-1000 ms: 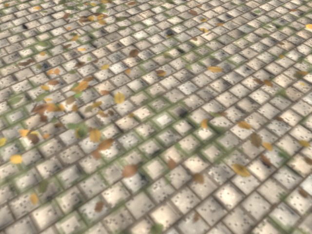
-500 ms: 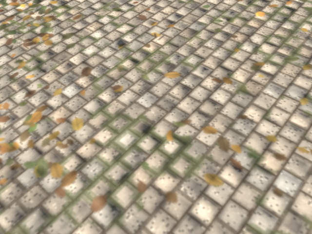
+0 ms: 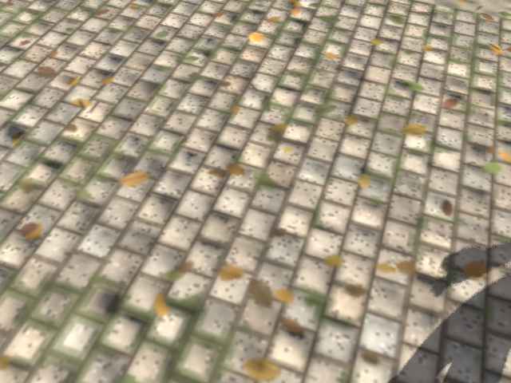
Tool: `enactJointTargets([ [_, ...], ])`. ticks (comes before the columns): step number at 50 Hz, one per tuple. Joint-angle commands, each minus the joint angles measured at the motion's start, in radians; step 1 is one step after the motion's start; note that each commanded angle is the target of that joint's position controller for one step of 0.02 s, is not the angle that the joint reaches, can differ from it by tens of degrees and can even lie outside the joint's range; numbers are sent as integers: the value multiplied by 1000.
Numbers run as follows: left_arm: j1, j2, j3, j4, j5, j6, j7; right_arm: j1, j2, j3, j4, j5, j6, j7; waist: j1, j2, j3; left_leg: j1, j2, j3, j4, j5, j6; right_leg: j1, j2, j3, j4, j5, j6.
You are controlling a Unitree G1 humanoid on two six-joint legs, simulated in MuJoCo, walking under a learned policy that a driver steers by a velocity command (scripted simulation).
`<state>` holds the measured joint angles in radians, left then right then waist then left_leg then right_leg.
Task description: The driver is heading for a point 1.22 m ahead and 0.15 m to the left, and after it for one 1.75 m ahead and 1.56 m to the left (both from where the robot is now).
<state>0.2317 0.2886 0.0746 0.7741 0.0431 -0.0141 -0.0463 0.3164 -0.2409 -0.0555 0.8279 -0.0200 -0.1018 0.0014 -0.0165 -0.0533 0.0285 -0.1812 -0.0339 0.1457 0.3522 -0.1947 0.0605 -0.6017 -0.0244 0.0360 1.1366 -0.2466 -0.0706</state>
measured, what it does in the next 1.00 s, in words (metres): walks ahead: right foot, then left foot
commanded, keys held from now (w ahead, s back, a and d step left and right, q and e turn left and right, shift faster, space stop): w+e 0.04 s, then w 0.28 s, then w+q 0.40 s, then q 0.28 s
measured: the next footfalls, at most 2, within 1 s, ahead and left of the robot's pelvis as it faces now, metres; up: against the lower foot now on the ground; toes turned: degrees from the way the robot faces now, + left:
right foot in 0.28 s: +0.30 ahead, -0.13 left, +0.00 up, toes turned -10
left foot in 0.82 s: +0.60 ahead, +0.03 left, +0.00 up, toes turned +11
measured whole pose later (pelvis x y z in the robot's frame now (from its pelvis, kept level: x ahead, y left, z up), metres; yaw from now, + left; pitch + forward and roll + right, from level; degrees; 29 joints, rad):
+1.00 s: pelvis +0.50 -0.03 -0.01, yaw +12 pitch +1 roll +0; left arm 0.19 0.23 0.03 0.83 0.03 -0.04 0.02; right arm 0.21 -0.26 -0.07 0.84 0.00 -0.02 0.00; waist 0.00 -0.01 0.11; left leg -0.34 -0.12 0.04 0.46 -0.13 0.14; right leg -0.52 -0.06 0.02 1.23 -0.39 0.03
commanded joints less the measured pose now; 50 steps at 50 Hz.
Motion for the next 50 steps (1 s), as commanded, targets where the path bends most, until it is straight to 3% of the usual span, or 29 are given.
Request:
enactJointTargets([
  [1, -18, 1, -8, -72, 1, 2, -17, 22, -77, -12, -34, 2, -24, 4, 21, 114, 8, 53, 295, -181, -213, 204, 117, -125, -50, 29, -34, 102, 11],
  [5, -157, -32, -31, -112, -5, -10, -28, 73, -81, -7, -1, 0, -20, 7, -6, 118, 34, 45, 249, -56, -207, 296, 91, -62, -29, -28, -291, 246, 10],
  [10, -277, -23, -41, -142, 0, -18, -25, 172, -125, -9, 61, 2, 3, -3, -39, 125, 66, 170, 294, -33, -175, 400, 92, 27, 3, -116, -508, 139, -25],
  [12, -240, -10, -37, -128, 8, -25, -13, 190, -146, -10, 87, 3, 19, -8, -13, 144, 35, 237, 303, -14, -54, 675, 86, 117, 51, -148, -564, 36, -58],
  [13, -150, 1, -30, -97, 12, -33, -7, 193, -155, -10, 98, 4, 27, -10, 30, 148, -19, 247, 296, 4, 75, 799, 77, 234, 85, -157, -614, 26, -80],
  [14, 12, 27, -16, -36, 21, -46, 3, 192, -150, -5, 101, 11, 33, -12, 99, 124, -115, 175, 266, 40, 265, 769, 57, 458, 100, -150, -669, 72, -106],
  [15, 194, 102, 7, 6, 39, -53, 19, 171, -117, 8, 63, 15, 31, -10, 173, 49, -245, -41, 233, 45, 542, 435, 37, 740, -97, 71, -670, -20, -156],
  [16, 230, 202, 29, 16, 26, -49, 32, 238, -8, 30, 15, 35, 26, 10, 122, -194, -354, -438, 48, 29, 895, -352, -10, 1010, -409, 585, -761, 8, -293],
  [17, 236, 180, 32, 16, -10, -41, 43, 139, -123, -5, 20, 20, 31, 0, 153, -33, -316, -523, 62, -134, 976, -315, 2, 951, -384, 583, -800, 110, -270],
  [18, 158, 134, 18, 29, -17, -47, 45, 68, -107, -4, -2, 29, 25, 3, 112, -12, -180, -541, 97, -168, 950, -216, 14, 826, -336, 395, -811, 230, -231],
  [19, 103, 79, 4, 31, -16, -56, 41, 61, -86, 2, 7, 30, 21, 5, 72, 25, -107, -492, 119, -176, 880, -159, 15, 689, -292, 284, -848, 310, -188],
  [21, 38, 11, -15, 38, -23, -71, 42, 114, -58, 2, 46, 2, 49, 12, 6, 1, -48, -386, 138, -183, 799, -117, -1, 530, -221, 136, -915, 318, -119],
  [22, 46, -1, -19, 46, -23, -80, 42, 128, -45, 0, 58, -5, 63, 19, -3, -10, -42, -357, 130, -180, 794, -102, -6, 494, -212, 104, -940, 332, -112],
  [25, 89, 20, -14, 82, -29, -102, 45, 66, -29, -6, 42, -9, 81, 35, -14, -10, 5, -426, 130, -181, 766, -6, -14, 477, -199, 13, -996, 360, -104],
  [28, 128, 11, -18, 107, -25, -105, 47, -47, -28, -6, 7, -6, 82, 39, 2, -8, 50, -512, 130, -176, 674, 113, -20, 494, -183, -67, -1016, 385, -92],
  [32, 160, 24, -22, 132, -27, -107, 56, -191, -10, 11, -41, -9, 74, 50, 31, -9, 77, -484, 113, -104, 447, 236, -8, 529, -178, -158, -1012, 449, -74],
  [35, 217, 43, -21, 165, -24, -99, 69, -275, -14, 18, -79, -13, 72, 57, 55, 0, 95, -476, 95, -47, 336, 200, 25, 630, -208, -193, -978, 538, -65],
  [37, 213, 58, -19, 176, -20, -90, 78, -263, -20, 15, -85, -17, 70, 55, 36, -3, 85, -423, 53, -8, 286, 124, 58, 688, -215, -231, -879, 785, -51],
  [39, 193, 89, -11, 178, -19, -77, 89, -138, -37, 5, -51, -24, 63, 45, -13, -31, 8, -281, -28, 36, 270, 45, 93, 709, -207, -259, -658, 1092, -32],
  [40, 180, 102, -7, 173, -22, -69, 92, -23, -61, -7, -19, -29, 53, 40, -57, -33, -60, -149, -57, 20, 221, 62, 116, 675, -199, -258, -477, 1067, -23],
  [41, 156, 108, -6, 159, -35, -67, 89, 101, -105, -27, 17, -43, 41, 32, -125, 5, -135, 52, -34, -42, 122, 193, 153, 552, -158, -269, -224, 828, 5],
  [42, 209, 22, -23, 116, -33, -72, 81, 138, -230, -59, 20, -40, 37, 20, -80, 199, -247, 336, 252, -342, 230, 673, 235, 263, -50, -265, 124, -15, 43],
  [43, 241, 31, -20, 77, -55, -66, 76, 136, -289, -78, -5, 0, 49, 16, -65, 275, -422, 535, 439, -762, 139, 915, 429, 12, 108, -97, 400, -396, 74],
  [44, 158, 57, -18, 71, -36, -65, 73, 91, -260, -76, -20, 25, 66, 6, -70, 100, -352, 439, 400, -634, 89, 852, 394, -43, 22, 5, 384, -267, 73],
  [45, 95, 47, -22, 49, -39, -69, 71, 11, -200, -60, -30, 28, 73, -1, -47, 77, -205, 286, 362, -539, 51, 793, 355, -57, -10, -7, 317, -184, 76],
  [46, 78, 43, -21, 52, -30, -66, 72, -35, -148, -45, -31, 27, 79, -3, -6, 21, -104, 151, 302, -470, 12, 763, 299, -29, -36, -6, 233, -154, 85],
  [47, 82, 41, -19, 48, -13, -47, 72, -60, -123, -38, -37, 33, 82, -7, 22, 22, -71, 56, 256, -416, -13, 737, 267, 20, -50, -1, 165, -145, 97],
  [48, 106, 31, -20, 52, -3, -23, 71, -72, -111, -32, -40, 29, 81, -6, 41, 35, -73, -7, 227, -380, -25, 731, 244, 78, -51, -4, 119, -138, 106],
  [50, 120, 9, -23, 45, -6, 6, 71, -68, -142, -39, -42, 14, 70, 0, 59, 49, -99, -49, 189, -345, -17, 793, 228, 112, -33, -17, 57, -112, 119],
])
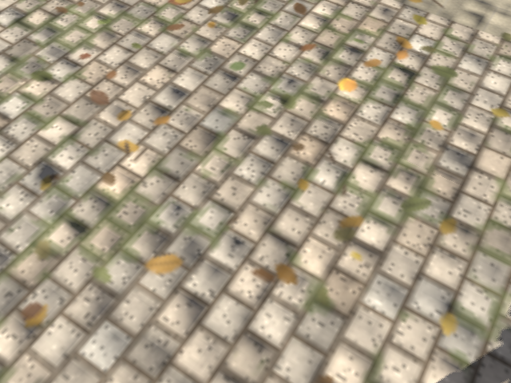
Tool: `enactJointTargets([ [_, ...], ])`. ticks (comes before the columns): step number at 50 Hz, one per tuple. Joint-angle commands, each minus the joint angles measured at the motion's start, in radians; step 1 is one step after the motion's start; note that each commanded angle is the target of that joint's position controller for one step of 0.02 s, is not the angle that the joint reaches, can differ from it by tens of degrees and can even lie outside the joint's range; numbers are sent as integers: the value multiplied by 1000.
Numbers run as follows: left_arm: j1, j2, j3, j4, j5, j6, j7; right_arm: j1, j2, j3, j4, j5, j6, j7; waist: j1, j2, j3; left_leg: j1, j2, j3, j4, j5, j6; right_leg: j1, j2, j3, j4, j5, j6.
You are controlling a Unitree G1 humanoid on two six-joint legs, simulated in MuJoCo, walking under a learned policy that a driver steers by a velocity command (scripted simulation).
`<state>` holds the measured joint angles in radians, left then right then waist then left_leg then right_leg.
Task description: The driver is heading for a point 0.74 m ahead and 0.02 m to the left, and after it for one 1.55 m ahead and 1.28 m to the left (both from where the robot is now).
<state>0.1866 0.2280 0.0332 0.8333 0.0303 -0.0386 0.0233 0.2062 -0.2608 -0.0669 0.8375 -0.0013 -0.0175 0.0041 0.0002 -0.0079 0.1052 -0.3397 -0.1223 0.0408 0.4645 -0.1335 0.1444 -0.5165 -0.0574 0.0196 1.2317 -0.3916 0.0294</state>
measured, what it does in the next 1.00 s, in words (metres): steps on the spot, turning left: right foot, then left foot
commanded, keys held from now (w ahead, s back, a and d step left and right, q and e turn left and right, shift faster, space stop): q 0.32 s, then no key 0.68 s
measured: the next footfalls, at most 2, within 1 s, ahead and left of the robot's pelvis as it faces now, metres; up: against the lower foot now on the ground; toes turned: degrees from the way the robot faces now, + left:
right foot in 0.42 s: +0.16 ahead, -0.14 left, +0.00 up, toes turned +19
left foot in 0.80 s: +0.05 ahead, +0.05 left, +0.00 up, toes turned +13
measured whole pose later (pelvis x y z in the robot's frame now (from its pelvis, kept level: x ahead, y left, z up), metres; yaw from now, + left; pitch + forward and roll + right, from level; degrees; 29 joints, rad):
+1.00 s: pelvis +0.07 -0.06 +0.01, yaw +17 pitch -2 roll +0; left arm 0.24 0.24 0.01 0.95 0.01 0.01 0.02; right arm 0.20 -0.23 0.00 0.98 -0.01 0.01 -0.03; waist 0.02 -0.02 0.03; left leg -0.09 -0.04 -0.06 0.39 -0.26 0.03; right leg -0.17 0.03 0.01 0.38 -0.17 -0.02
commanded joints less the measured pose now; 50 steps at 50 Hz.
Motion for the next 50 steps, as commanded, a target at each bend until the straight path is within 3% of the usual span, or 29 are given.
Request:
enactJointTargets([
  [1, 158, 68, 18, -21, 4, 36, 2, 47, -139, -32, -55, -8, -16, -1, 42, 13, -191, 108, 267, -236, -127, 729, 136, 23, 3, -1, -68, 54, 23],
  [9, -36, 108, 26, -101, -3, 64, 11, 109, -162, -44, -80, -12, 22, -13, -31, 93, -164, 169, 249, -391, -153, 225, 87, -88, 11, 44, -275, 126, 37],
  [14, -81, 115, 20, -131, -18, 54, 18, 123, -172, -52, -96, -23, 36, -15, -49, 114, -145, 205, 256, -486, -102, 249, 98, -42, 59, 61, -401, 42, 14],
  [18, -20, 121, 14, -132, -36, 38, 24, 84, -174, -51, -111, -23, 44, -11, -24, 128, -165, 208, 250, -531, -40, 433, 79, 112, 96, 50, -569, -6, -21],
  [20, 61, 114, 11, -113, -30, 26, 28, 37, -159, -43, -119, -6, 49, -15, 28, 110, -161, 135, 194, -511, 10, 329, 6, 299, 87, 39, -843, 161, -42],
  [21, 60, 157, 19, -116, -13, 19, 35, 52, -120, -30, -127, 0, 47, -18, 10, 21, -162, 55, 133, -454, 90, 112, -49, 393, -28, 149, -950, 207, -71],
  [22, -18, 233, 25, -156, -4, 22, 39, 133, -44, -9, -137, 5, 44, -20, -57, -211, -173, -90, -11, -268, 260, -315, -109, 485, -285, 418, -986, 484, -156],
  [23, 25, 237, 32, -140, -8, 31, 27, 119, -146, -36, -122, -17, 51, -29, -13, -201, -175, -116, -56, -173, 432, -512, -123, 409, -345, 479, -934, 697, -287],
  [24, 37, 188, 20, -136, -15, 31, 18, 115, -165, -42, -107, -26, 54, -30, -23, -101, -159, -106, -24, -203, 534, -469, -131, 386, -308, 417, -925, 715, -301],
  [25, -6, 150, 9, -137, -21, 28, 13, 108, -152, -41, -89, -23, 59, -25, -40, -64, -125, -93, -4, -210, 571, -398, -144, 352, -237, 316, -920, 681, -266],
  [26, -39, 139, 5, -143, -15, 29, 12, 110, -141, -38, -81, -19, 64, -20, -52, -87, -124, -85, -4, -203, 585, -352, -156, 352, -176, 242, -916, 665, -225],
  [28, -30, 137, 2, -134, -11, 25, 15, 107, -122, -29, -67, -15, 73, -9, -43, -141, -136, -71, -7, -186, 574, -312, -180, 379, -126, 168, -900, 748, -208],
  [33, 34, 148, 3, -84, -13, 23, 8, 32, -76, 3, -48, -4, 86, -12, 3, -155, -154, 24, 42, -118, 289, -333, -196, 437, -123, 162, -884, 671, -216],
  [35, 53, 167, 9, -64, -7, 30, 3, 14, -77, 10, -35, 3, 86, -19, 20, -176, -146, 77, 51, -79, 173, -331, -182, 427, -122, 182, -879, 630, -223],
  [37, 51, 172, 12, -47, -10, 38, 2, 36, -73, 16, -8, 6, 79, -27, 3, -165, -141, 143, 57, -60, 13, -233, -162, 412, -117, 195, -859, 608, -212],
  [38, 42, 172, 13, -39, -14, 42, 2, 62, -65, 21, 12, 4, 71, -32, -19, -142, -137, 215, 66, -56, -127, -105, -148, 381, -109, 188, -842, 593, -187],
  [39, 54, 162, 10, -32, -15, 39, 3, 60, -85, 21, 22, -6, 59, -37, -17, -112, -144, 300, 105, -115, -188, -6, -132, 323, -105, 195, -838, 538, -148],
  [40, 61, 138, 4, -38, -19, 32, -2, 56, -127, 18, 21, -23, 46, -43, -2, -39, -170, 381, 206, -219, -177, 61, -110, 251, -80, 172, -812, 434, -108],
  [41, 81, 100, -4, -36, -31, 31, -6, -5, -163, 15, 30, -16, 40, -40, 53, 99, -130, 275, 270, -272, -134, 170, -61, 268, 14, 83, -851, 264, -83],
  [42, 66, 107, -6, -5, -24, 38, -1, -31, -107, 30, 32, -9, 32, -30, 29, 88, -117, 185, 278, -274, -147, 95, -47, 360, 22, 73, -870, 216, -71],
  [43, 50, 117, -1, 11, -21, 42, 0, -40, -86, 39, 41, -11, 25, -28, 23, 93, -81, 149, 247, -257, -160, 23, -65, 378, 21, 79, -874, 238, -68],
  [45, 48, 135, 6, 37, -18, 45, -5, -9, -89, 44, 77, -11, 20, -36, 14, 105, -61, 138, 209, -230, -175, -12, -88, 398, 4, 87, -871, 303, -76],
  [50, 73, 105, -3, 114, -19, 43, -4, 19, -79, 51, 137, -6, 15, -40, 13, 47, -44, 152, 202, -219, -182, -36, -83, 380, -3, 91, -898, 290, -65],
])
